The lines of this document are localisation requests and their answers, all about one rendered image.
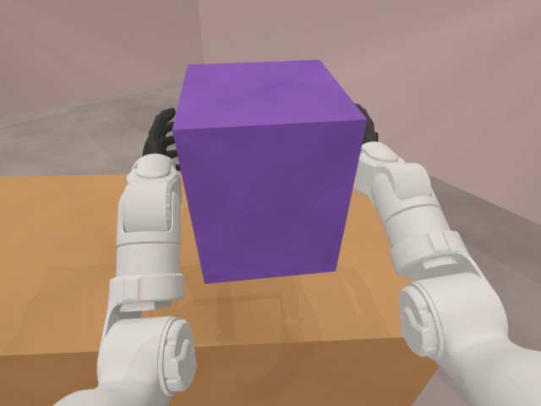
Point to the robot left forearm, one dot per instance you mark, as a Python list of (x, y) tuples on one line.
[(148, 238)]

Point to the robot left hand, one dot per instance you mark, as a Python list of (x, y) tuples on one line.
[(156, 142)]

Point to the carton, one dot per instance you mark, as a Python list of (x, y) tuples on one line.
[(268, 153)]

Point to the pedestal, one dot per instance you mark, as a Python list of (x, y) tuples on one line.
[(321, 339)]

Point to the robot right hand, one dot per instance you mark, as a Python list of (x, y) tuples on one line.
[(369, 134)]

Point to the robot left upper arm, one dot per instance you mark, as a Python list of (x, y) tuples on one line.
[(143, 362)]

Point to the robot right forearm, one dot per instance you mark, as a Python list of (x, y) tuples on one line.
[(422, 243)]

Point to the robot right upper arm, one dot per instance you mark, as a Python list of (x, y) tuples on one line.
[(458, 322)]

